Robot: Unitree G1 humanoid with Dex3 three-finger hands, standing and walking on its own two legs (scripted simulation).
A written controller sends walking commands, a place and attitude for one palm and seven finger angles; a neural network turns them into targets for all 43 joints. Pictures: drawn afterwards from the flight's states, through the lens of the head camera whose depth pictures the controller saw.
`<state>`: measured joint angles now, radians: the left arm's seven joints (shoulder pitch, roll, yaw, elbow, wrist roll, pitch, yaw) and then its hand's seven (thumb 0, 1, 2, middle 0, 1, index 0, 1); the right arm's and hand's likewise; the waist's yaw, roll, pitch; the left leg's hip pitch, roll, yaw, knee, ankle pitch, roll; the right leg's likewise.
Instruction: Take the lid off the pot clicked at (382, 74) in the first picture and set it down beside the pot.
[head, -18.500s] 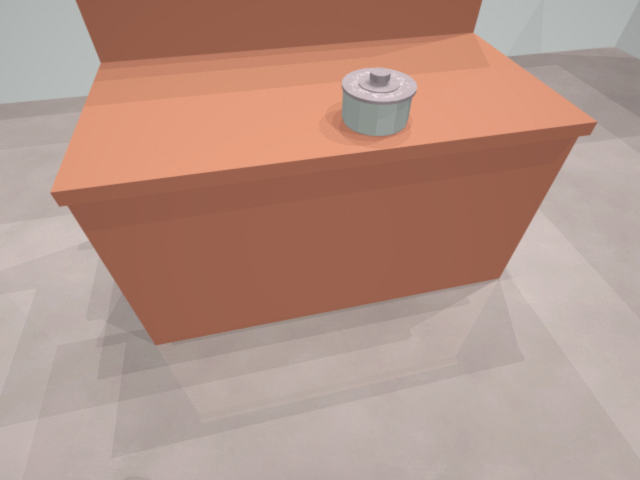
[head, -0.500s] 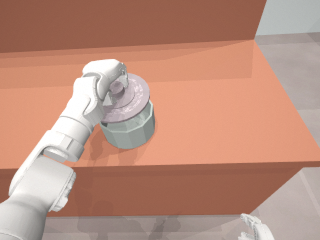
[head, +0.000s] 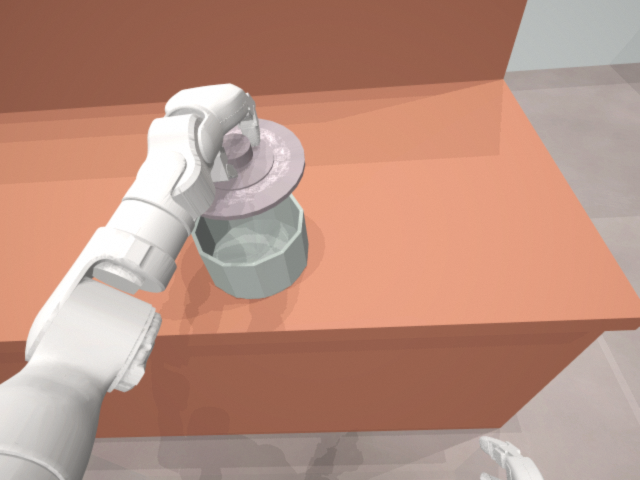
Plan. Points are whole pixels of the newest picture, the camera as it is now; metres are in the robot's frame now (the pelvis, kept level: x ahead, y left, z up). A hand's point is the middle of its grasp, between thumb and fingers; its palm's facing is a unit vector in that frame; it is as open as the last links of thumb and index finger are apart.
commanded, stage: lift the lid straight up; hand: left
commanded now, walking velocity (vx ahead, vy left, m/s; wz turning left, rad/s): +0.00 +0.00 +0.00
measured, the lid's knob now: (233, 151) +0.49 +0.12 +0.16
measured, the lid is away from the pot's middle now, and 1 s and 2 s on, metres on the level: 0.02 0.02 0.16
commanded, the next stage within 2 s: move the lid sideways beside the pot in 0.70 s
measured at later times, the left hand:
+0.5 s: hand (207, 124) +0.45 +0.13 +0.23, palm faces -0.15 -0.05 -0.99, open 8.3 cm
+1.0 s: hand (188, 121) +0.45 +0.14 +0.23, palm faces -0.16 -0.06 -0.99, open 8.3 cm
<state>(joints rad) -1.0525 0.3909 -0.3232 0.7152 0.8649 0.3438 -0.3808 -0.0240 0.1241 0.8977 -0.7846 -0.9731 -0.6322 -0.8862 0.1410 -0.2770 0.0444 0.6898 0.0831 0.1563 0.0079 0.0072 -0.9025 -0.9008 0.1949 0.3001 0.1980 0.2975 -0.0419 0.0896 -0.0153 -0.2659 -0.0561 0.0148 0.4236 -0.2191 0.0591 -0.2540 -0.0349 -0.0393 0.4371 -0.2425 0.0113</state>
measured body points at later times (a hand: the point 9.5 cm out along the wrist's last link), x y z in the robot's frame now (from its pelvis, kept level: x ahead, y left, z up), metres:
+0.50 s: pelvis +0.00 +0.00 +0.00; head +0.02 -0.03 +0.45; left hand +0.46 +0.13 +0.28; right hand +0.17 -0.24 -0.12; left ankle +0.00 +0.08 -0.74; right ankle -0.01 -0.13 -0.74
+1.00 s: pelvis -0.01 +0.00 +0.00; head +0.01 -0.03 +0.45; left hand +0.46 +0.15 +0.29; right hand +0.14 -0.24 -0.12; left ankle +0.00 +0.08 -0.74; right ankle -0.01 -0.13 -0.74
